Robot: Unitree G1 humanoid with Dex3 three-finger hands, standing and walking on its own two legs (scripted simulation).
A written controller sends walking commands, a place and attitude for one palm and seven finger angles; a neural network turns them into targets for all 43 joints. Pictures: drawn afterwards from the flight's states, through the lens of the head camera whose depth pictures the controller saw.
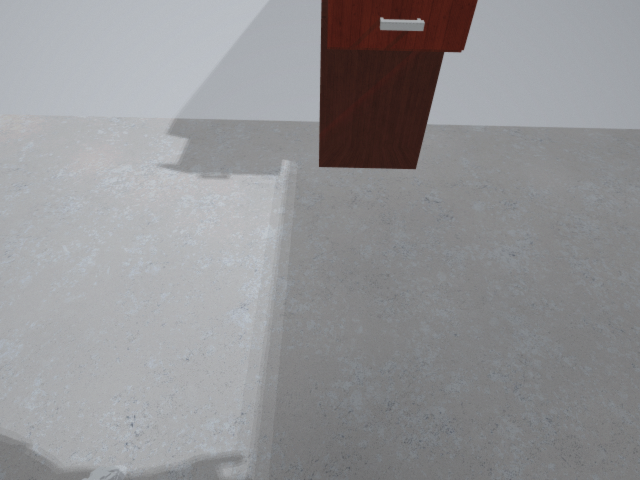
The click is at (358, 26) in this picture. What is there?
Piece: drawer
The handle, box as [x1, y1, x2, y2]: [380, 17, 424, 30]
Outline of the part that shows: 380,17 380,29 423,29 424,22 419,18 417,18 416,20 384,19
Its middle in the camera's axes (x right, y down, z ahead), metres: +0.25 -0.68 +1.22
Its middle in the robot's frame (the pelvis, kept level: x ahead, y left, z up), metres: +1.39 -0.19 +0.05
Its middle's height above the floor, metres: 0.81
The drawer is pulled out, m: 0.30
